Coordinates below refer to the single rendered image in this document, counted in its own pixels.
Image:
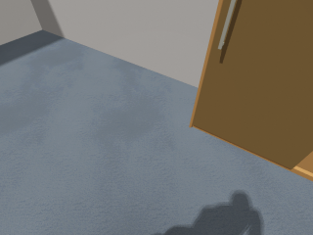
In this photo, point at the wardrobe door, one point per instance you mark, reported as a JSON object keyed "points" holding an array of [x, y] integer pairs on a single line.
{"points": [[307, 163], [257, 91]]}

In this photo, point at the handle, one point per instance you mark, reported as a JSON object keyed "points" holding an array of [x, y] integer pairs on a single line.
{"points": [[225, 28]]}

